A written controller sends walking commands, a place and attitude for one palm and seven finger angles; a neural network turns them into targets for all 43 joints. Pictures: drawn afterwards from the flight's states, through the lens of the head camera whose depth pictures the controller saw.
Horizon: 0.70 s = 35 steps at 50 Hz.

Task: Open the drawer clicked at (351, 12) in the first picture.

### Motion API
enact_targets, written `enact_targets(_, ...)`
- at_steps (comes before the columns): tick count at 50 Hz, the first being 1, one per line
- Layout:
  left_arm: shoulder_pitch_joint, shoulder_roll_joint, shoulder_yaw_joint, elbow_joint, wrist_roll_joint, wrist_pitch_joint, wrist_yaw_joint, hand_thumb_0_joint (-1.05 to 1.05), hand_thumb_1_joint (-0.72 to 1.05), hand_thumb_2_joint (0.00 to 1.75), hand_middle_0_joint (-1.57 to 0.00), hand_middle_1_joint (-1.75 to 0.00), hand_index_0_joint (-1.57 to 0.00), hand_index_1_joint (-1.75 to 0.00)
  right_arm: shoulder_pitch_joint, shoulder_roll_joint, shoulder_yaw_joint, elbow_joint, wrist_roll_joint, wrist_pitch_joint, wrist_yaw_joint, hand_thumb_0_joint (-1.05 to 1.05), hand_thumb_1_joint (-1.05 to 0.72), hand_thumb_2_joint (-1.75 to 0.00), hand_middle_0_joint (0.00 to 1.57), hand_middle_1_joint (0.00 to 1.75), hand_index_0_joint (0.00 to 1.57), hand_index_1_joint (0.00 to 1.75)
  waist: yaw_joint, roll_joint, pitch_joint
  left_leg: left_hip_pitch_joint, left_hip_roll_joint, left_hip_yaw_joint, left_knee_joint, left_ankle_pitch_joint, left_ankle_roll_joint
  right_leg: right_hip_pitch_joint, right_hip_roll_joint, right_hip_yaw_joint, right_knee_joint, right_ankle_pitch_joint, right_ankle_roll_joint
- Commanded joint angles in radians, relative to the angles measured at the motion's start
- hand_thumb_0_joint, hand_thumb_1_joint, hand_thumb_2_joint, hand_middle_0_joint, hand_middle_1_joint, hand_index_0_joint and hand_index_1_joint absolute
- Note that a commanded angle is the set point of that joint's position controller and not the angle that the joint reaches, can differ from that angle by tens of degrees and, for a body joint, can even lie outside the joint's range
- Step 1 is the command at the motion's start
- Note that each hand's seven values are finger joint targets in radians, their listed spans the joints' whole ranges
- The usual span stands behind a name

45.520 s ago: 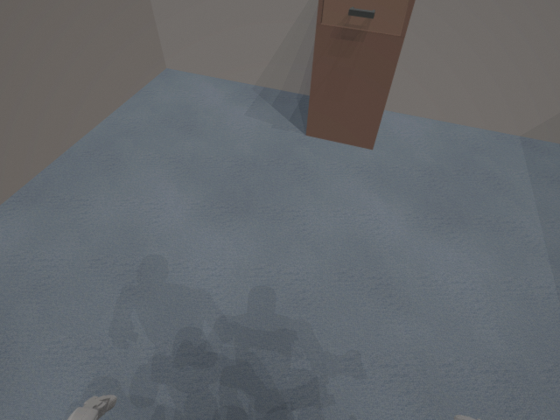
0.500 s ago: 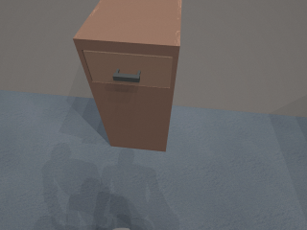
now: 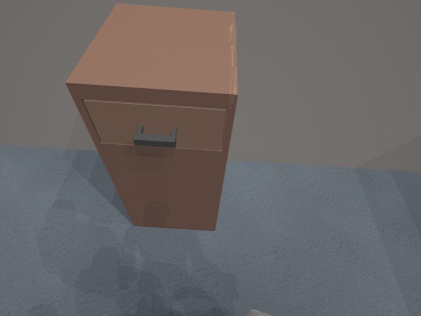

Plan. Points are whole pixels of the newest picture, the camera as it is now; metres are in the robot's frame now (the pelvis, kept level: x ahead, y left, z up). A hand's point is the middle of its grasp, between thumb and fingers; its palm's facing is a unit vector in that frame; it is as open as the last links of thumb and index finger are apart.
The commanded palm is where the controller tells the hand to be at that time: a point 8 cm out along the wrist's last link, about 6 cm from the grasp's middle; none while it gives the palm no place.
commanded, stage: come to a stop and stand still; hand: left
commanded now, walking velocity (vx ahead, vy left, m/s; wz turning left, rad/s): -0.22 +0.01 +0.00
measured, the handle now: (156, 135) +0.55 +0.18 -0.05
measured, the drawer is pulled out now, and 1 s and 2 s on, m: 0.00 0.00 0.00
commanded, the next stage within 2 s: look again from close up in 1.10 s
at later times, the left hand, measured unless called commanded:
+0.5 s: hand out of the picture +0.06 +0.19 -0.18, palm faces +0.08 -0.98 -0.18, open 7.4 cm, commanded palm none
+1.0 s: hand out of the picture -0.02 +0.16 -0.17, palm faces +0.04 -0.99 -0.17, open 7.4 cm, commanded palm none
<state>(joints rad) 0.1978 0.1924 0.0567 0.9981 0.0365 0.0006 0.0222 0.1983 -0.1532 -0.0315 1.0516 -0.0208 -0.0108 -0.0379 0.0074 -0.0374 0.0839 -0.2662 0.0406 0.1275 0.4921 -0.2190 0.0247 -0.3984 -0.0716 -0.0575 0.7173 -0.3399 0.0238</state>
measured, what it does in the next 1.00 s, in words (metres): steps on the spot: right foot, then left foot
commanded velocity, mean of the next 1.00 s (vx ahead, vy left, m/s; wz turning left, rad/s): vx -0.04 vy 0.03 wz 0.00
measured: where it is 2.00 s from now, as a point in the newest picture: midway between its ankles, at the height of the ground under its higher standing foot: outside the picture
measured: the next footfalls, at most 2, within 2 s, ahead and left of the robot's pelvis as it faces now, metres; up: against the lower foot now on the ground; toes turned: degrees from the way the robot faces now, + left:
right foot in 0.06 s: +0.06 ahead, -0.11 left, +0.00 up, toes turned -3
left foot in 0.38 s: +0.01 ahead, +0.11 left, +0.00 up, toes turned +3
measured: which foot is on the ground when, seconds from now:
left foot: down 0.00-0.08, up 0.10-0.36, down 0.38-1.00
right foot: up 0.00-0.04, down 0.06-1.00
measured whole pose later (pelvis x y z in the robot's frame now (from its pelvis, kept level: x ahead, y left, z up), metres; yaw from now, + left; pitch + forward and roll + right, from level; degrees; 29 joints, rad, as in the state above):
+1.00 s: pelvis -0.02 -0.01 +0.01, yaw +1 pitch -1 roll +0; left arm 0.27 0.16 0.00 1.11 0.02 0.00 0.03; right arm 0.27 -0.14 0.00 1.12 -0.01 0.01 -0.02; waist 0.00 -0.03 0.06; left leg -0.15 0.01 0.04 0.39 -0.21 0.00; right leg -0.17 -0.01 -0.02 0.40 -0.21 0.00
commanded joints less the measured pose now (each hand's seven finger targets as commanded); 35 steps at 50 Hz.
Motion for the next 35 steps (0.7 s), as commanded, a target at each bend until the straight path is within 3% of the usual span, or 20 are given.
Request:
enact_targets(1, 0.188, 0.071, 0.014, -0.012, -0.003, 0.020, -0.004, 0.00, 0.90, 0.90, -0.20, -0.30, -0.20, -0.30, 0.030, -0.167, -0.042, -0.059, 0.000, 0.011, -0.005, 0.00, -0.90, -0.90, 0.20, 0.30, 0.20, 0.30, 0.033, 0.160, -0.055, -0.072, 0.199, -0.137, -0.072, 0.299, 0.065, 0.181, 0.019, 0.006, -0.140, 0.209, -0.018)
enact_targets(2, 0.173, 0.107, 0.017, -0.026, -0.002, 0.014, -0.004, 0.00, 0.90, 0.90, -0.20, -0.30, -0.20, -0.30, 0.039, -0.159, -0.044, -0.062, 0.003, 0.017, -0.002, 0.00, -0.90, -0.90, 0.20, 0.30, 0.20, 0.30, 0.028, 0.104, -0.060, -0.076, 0.150, -0.111, -0.017, 0.233, 0.029, 0.187, -0.015, 0.062, -0.189, 0.350, -0.034)
enact_targets(4, 0.108, 0.192, 0.024, -0.058, -0.001, 0.006, -0.001, 0.00, 0.90, 0.90, -0.20, -0.30, -0.20, -0.30, 0.101, -0.095, -0.038, -0.069, 0.012, 0.028, 0.015, 0.00, -0.90, -0.90, 0.20, 0.30, 0.20, 0.30, -0.008, -0.127, -0.110, -0.072, -0.016, -0.014, 0.194, -0.084, -0.037, 0.181, -0.227, 0.249, -0.298, 0.638, -0.151)
enact_targets(5, 0.095, 0.209, 0.022, -0.060, -0.004, 0.005, -0.002, 0.00, 0.90, 0.90, -0.20, -0.30, -0.20, -0.30, 0.113, -0.084, -0.042, -0.063, 0.014, 0.038, 0.015, 0.00, -0.90, -0.90, 0.20, 0.30, 0.20, 0.30, -0.004, -0.126, -0.129, -0.054, -0.041, -0.038, 0.354, -0.301, -0.041, 0.171, -0.304, 0.259, -0.346, 0.693, -0.215)
enact_targets(8, 0.028, 0.176, 0.028, -0.075, -0.005, 0.005, 0.020, 0.00, 0.90, 0.90, -0.20, -0.30, -0.20, -0.30, 0.076, -0.096, -0.044, -0.067, 0.016, 0.055, 0.013, 0.00, -0.90, -0.90, 0.20, 0.30, 0.20, 0.30, 0.005, -0.184, -0.127, -0.160, -0.022, -0.167, 0.608, -0.346, -0.035, 0.209, -0.286, 0.253, -0.346, 0.699, -0.249)
enact_targets(10, 0.000, 0.177, 0.035, -0.090, -0.003, 0.008, 0.023, 0.00, 0.90, 0.90, -0.20, -0.30, -0.20, -0.30, 0.072, -0.085, -0.039, -0.067, 0.020, 0.054, 0.018, 0.00, -0.90, -0.90, 0.20, 0.30, 0.20, 0.30, 0.001, -0.125, -0.137, -0.149, -0.018, -0.158, 0.517, -0.329, -0.044, 0.248, -0.257, 0.193, -0.338, 0.708, -0.227)
enact_targets(14, 0.028, 0.187, 0.043, -0.075, -0.002, 0.005, 0.027, 0.00, 0.90, 0.90, -0.20, -0.30, -0.20, -0.30, 0.076, -0.084, -0.031, -0.066, 0.017, 0.046, 0.020, 0.00, -0.90, -0.90, 0.20, 0.30, 0.20, 0.30, 0.018, -0.106, -0.178, -0.103, -0.025, -0.131, 0.253, -0.291, -0.058, 0.362, -0.252, 0.208, -0.316, 0.716, -0.219)
enact_targets(17, 0.005, 0.176, 0.039, -0.066, -0.017, 0.010, 0.023, 0.00, 0.90, 0.90, -0.20, -0.30, -0.20, -0.30, 0.160, -0.086, -0.025, -0.034, 0.012, 0.035, 0.018, 0.00, -0.90, -0.90, 0.20, 0.30, 0.20, 0.30, -0.020, -0.107, -0.183, 0.051, -0.030, -0.112, -0.046, -0.059, -0.051, 0.295, -0.197, 0.164, -0.254, 0.567, -0.149)
enact_targets(18, 0.003, 0.147, 0.032, -0.066, -0.027, 0.013, 0.020, 0.00, 0.90, 0.90, -0.20, -0.30, -0.20, -0.30, 0.181, -0.114, -0.028, -0.029, 0.009, 0.027, 0.017, 0.00, -0.90, -0.90, 0.20, 0.30, 0.20, 0.30, -0.028, -0.035, -0.182, 0.140, 0.016, -0.147, -0.138, 0.047, -0.033, 0.209, -0.144, 0.117, -0.210, 0.429, -0.104)
enact_targets(19, 0.017, 0.092, 0.022, -0.080, -0.029, 0.021, 0.014, 0.00, 0.90, 0.90, -0.20, -0.30, -0.20, -0.30, 0.161, -0.173, -0.037, -0.046, -0.001, 0.020, 0.015, 0.00, -0.90, -0.90, 0.20, 0.30, 0.20, 0.30, -0.013, 0.175, -0.165, 0.141, 0.181, -0.344, -0.206, 0.148, 0.024, 0.098, -0.029, 0.031, -0.133, 0.131, -0.038)
enact_targets(20, -0.014, 0.067, 0.009, -0.091, -0.029, 0.027, 0.012, 0.00, 0.90, 0.90, -0.20, -0.30, -0.20, -0.30, 0.114, -0.213, -0.041, -0.066, -0.008, 0.024, 0.007, 0.00, -0.90, -0.90, 0.20, 0.30, 0.20, 0.30, -0.008, 0.282, -0.097, 0.043, 0.280, -0.416, -0.234, 0.291, 0.103, 0.070, 0.020, 0.000, -0.075, -0.082, -0.008)
enact_targets(21, -0.027, 0.072, 0.007, -0.083, -0.025, 0.028, 0.011, 0.00, 0.90, 0.90, -0.20, -0.30, -0.20, -0.30, 0.063, -0.195, -0.030, -0.076, -0.013, 0.027, 0.004, 0.00, -0.90, -0.90, 0.20, 0.30, 0.20, 0.30, 0.000, 0.215, -0.075, -0.045, 0.269, -0.351, -0.239, 0.213, 0.129, 0.129, 0.025, 0.036, -0.011, -0.131, -0.018)
enact_targets(22, -0.037, 0.073, 0.009, -0.068, -0.019, 0.037, 0.009, 0.00, 0.90, 0.90, -0.20, -0.30, -0.20, -0.30, 0.046, -0.172, -0.026, -0.074, -0.009, 0.018, 0.000, 0.00, -0.90, -0.90, 0.20, 0.30, 0.20, 0.30, -0.001, 0.276, -0.038, -0.057, 0.219, -0.332, -0.261, 0.216, 0.120, 0.123, 0.029, 0.048, 0.028, -0.122, -0.023)
enact_targets(26, 0.020, 0.057, -0.003, -0.023, -0.023, 0.020, -0.001, 0.00, 0.90, 0.90, -0.20, -0.30, -0.20, -0.30, 0.054, -0.158, -0.016, -0.059, -0.003, 0.012, -0.009, 0.00, -0.90, -0.90, 0.20, 0.30, 0.20, 0.30, 0.016, 0.185, -0.062, 0.100, 0.162, -0.230, -0.147, 0.435, 0.092, 0.126, 0.038, 0.036, -0.111, -0.007, -0.027)
enact_targets(28, 0.069, 0.070, -0.006, 0.002, -0.025, 0.001, 0.001, 0.00, 0.90, 0.90, -0.20, -0.30, -0.20, -0.30, 0.078, -0.151, -0.018, -0.049, 0.008, 0.005, -0.008, 0.00, -0.90, -0.90, 0.20, 0.30, 0.20, 0.30, 0.015, 0.130, -0.116, 0.160, 0.112, -0.200, -0.076, 0.441, 0.045, 0.208, 0.028, 0.057, -0.294, 0.220, -0.028)
enact_targets(29, 0.084, 0.096, -0.005, 0.017, -0.023, -0.009, 0.006, 0.00, 0.90, 0.90, -0.20, -0.30, -0.20, -0.30, 0.092, -0.132, -0.019, -0.047, 0.015, 0.001, -0.007, 0.00, -0.90, -0.90, 0.20, 0.30, 0.20, 0.30, 0.001, 0.047, -0.126, 0.147, 0.074, -0.169, -0.046, 0.397, 0.013, 0.247, -0.014, 0.120, -0.305, 0.428, -0.046)
enact_targets(30, 0.077, 0.113, -0.006, 0.022, -0.025, -0.014, 0.010, 0.00, 0.90, 0.90, -0.20, -0.30, -0.20, -0.30, 0.112, -0.121, -0.019, -0.044, 0.018, 0.000, -0.004, 0.00, -0.90, -0.90, 0.20, 0.30, 0.20, 0.30, -0.019, 0.029, -0.145, 0.128, 0.057, -0.153, -0.045, 0.306, -0.006, 0.281, -0.065, 0.151, -0.294, 0.510, -0.066)
enact_targets(32, 0.065, 0.118, -0.012, 0.025, -0.025, -0.009, 0.010, 0.00, 0.90, 0.90, -0.20, -0.30, -0.20, -0.30, 0.108, -0.115, -0.013, -0.034, 0.016, -0.001, 0.003, 0.00, -0.90, -0.90, 0.20, 0.30, 0.20, 0.30, -0.022, 0.040, -0.120, 0.134, 0.052, -0.165, -0.100, 0.223, -0.007, 0.249, -0.061, 0.130, -0.296, 0.406, -0.061)
enact_targets(34, 0.081, 0.093, -0.019, 0.042, -0.025, -0.012, 0.013, 0.00, 0.90, 0.90, -0.20, -0.30, -0.20, -0.30, 0.101, -0.123, -0.013, -0.025, 0.014, 0.001, 0.001, 0.00, -0.90, -0.90, 0.20, 0.30, 0.20, 0.30, -0.019, -0.073, -0.129, 0.167, 0.063, -0.160, -0.085, 0.234, -0.001, 0.240, -0.038, 0.118, -0.311, 0.390, -0.052)
enact_targets(35, 0.080, 0.085, -0.024, 0.046, -0.026, -0.010, 0.013, 0.00, 0.90, 0.90, -0.20, -0.30, -0.20, -0.30, 0.100, -0.125, -0.011, -0.017, 0.013, 0.002, 0.002, 0.00, -0.90, -0.90, 0.20, 0.30, 0.20, 0.30, -0.021, -0.053, -0.106, 0.156, 0.059, -0.164, -0.104, 0.189, -0.001, 0.229, -0.041, 0.121, -0.330, 0.342, -0.048)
